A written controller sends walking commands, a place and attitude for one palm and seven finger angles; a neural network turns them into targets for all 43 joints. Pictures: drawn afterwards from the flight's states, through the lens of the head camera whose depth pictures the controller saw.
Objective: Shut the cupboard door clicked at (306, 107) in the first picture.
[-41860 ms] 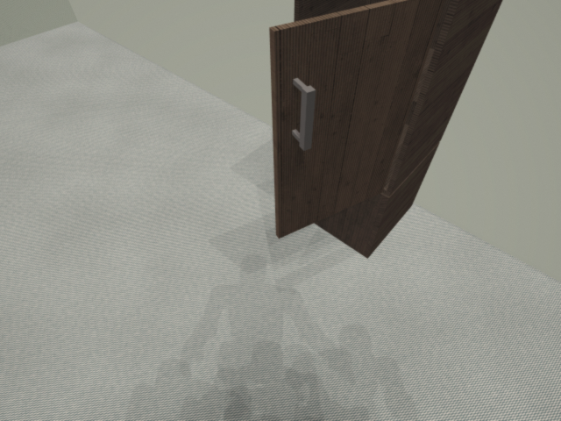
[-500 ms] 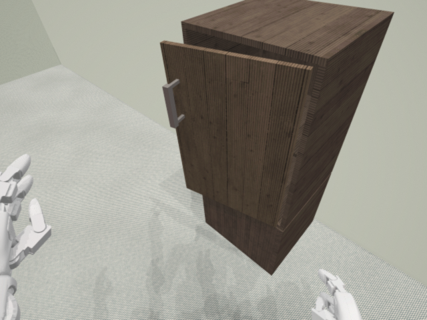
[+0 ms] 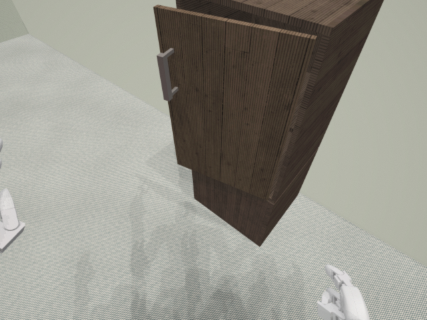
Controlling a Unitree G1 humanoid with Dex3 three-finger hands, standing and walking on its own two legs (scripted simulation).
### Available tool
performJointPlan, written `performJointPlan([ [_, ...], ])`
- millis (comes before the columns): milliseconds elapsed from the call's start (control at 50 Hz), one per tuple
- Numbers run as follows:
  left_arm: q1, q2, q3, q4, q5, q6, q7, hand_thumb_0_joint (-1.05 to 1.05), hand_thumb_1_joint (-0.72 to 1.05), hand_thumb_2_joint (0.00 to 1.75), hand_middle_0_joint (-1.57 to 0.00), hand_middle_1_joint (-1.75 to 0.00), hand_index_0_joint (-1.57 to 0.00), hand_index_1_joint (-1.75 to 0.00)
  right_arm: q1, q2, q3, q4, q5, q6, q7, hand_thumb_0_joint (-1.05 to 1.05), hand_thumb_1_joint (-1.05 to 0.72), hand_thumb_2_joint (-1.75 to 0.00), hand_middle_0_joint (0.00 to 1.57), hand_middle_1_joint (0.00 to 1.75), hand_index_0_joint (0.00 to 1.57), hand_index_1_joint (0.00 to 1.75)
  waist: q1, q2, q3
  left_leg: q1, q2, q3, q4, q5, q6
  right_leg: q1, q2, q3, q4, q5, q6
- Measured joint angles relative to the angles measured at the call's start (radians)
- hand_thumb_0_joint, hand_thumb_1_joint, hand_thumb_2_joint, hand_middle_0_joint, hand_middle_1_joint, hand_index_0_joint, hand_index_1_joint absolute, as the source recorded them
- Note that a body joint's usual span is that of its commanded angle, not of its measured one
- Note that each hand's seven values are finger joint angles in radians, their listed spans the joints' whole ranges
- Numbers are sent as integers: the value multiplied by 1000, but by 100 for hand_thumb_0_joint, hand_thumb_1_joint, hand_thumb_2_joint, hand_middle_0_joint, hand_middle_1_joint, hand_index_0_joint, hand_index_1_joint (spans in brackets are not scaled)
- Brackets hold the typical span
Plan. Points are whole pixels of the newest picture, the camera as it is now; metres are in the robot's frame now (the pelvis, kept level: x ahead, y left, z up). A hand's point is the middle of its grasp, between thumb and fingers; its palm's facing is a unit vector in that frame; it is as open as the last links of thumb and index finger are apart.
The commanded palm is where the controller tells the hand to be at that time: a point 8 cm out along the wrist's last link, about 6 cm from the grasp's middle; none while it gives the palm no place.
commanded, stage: step back with the hand held close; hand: left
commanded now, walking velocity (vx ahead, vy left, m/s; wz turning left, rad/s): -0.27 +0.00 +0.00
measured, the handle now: (169, 75) +0.71 +0.17 +0.09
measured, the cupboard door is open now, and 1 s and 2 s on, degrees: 13 13 13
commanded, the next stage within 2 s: stop stepping back and stand still in 1.06 s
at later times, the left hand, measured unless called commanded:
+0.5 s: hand out of the picture +0.14 +0.27 +0.17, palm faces +0.51 -0.72 -0.48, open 7.4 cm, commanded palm +0.07 +0.29 +0.18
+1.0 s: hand out of the picture +0.03 +0.27 +0.18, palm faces +0.54 -0.75 -0.38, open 7.5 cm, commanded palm -0.03 +0.31 +0.18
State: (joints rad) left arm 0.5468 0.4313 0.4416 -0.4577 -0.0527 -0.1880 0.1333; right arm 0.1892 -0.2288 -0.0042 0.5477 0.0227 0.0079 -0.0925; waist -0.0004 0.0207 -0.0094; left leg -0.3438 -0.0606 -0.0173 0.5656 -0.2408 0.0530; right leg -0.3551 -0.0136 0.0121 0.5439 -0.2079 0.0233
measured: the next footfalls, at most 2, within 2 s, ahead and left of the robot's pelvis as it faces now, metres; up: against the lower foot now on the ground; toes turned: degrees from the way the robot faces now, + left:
right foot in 0.84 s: -0.08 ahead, -0.15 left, +0.00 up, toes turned +12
left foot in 1.42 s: -0.11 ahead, +0.14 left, +0.00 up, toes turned +2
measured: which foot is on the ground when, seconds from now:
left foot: down 0.00-1.00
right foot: down 0.00-0.68, up 0.70-0.82, down 0.84-1.00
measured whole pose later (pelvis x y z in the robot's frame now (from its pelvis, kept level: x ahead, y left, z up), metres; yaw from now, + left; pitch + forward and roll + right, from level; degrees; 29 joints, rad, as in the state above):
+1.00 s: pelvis -0.13 -0.01 -0.01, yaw +7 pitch +0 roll -3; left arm 0.51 0.39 0.42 -0.54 -0.04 -0.28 0.15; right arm 0.16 -0.18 -0.01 0.65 0.00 -0.11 -0.08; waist 0.03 0.00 0.00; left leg -0.55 0.07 0.10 0.57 -0.16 0.00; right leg -0.28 0.06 0.08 0.61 -0.33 0.03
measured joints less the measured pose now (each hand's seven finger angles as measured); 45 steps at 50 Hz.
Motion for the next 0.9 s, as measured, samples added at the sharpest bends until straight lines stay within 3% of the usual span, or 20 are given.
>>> performJointPlan([
  [280,-13,-33,2,-26,31,-64,28,2,88,90,-21,-30,-21,-31,57,-8,5,38,-11,-51,3,1,-90,-90,20,30,20,30,-5,-11,-1,-94,38,0,98,-5,-6,-55,14,-39,35,24,-12],
  [380,-29,-4,32,-19,42,-83,30,2,88,90,-21,-30,-21,-31,70,-1,3,37,-14,-76,-1,1,-90,-90,20,30,20,30,-20,-21,7,-109,34,-2,107,15,-9,-57,35,1,76,1,-7],
  [460,-46,-4,52,-10,43,-93,24,1,88,90,-21,-30,-21,-31,50,1,1,40,-15,-84,9,1,-90,-90,20,30,20,30,-13,-13,21,-135,49,9,139,3,-8,-83,44,4,107,-3,-12],
  [600,-27,-17,7,-70,30,-89,29,1,88,90,-21,-30,-21,-31,23,4,-7,58,-19,-68,29,1,-90,-90,20,30,20,30,-21,-34,17,-175,39,20,142,-90,-30,-109,18,-4,80,34,-13],
  [680,-7,10,20,-97,30,-99,40,1,88,90,-22,-30,-21,-31,20,6,-8,51,-16,-61,18,1,-90,-90,20,30,20,30,-29,-37,20,-184,52,36,105,-13,-9,-120,16,-12,72,16,-10],
  [760,-25,45,59,-77,31,-100,28,1,88,90,-22,-30,-21,-31,38,20,-19,54,-15,-91,5,1,-90,-90,20,30,20,30,-49,5,17,-206,105,32,88,121,7,-82,81,1,217,-86,-9],
  [800,-22,56,82,-68,23,-105,23,1,88,90,-22,-30,-21,-31,47,33,-17,64,-14,-100,7,1,-90,-90,20,30,20,30,-44,1,-11,-229,121,46,87,120,2,-12,94,9,215,-125,-18],
  [840,-10,48,105,-68,10,-109,23,1,88,90,-22,-30,-21,-31,39,39,-10,68,-17,-110,12,1,-90,-90,20,30,20,30,-22,-16,-32,-260,130,78,80,136,-3,47,84,24,135,-203,-28],
  [900,-26,-13,68,-64,-1,-114,24,1,88,90,-21,-30,-21,-31,-15,34,-8,95,-19,-122,16,1,-90,-90,20,30,20,30,16,-2,10,-244,148,96,32,184,-16,44,94,40,104,-178,-10],
])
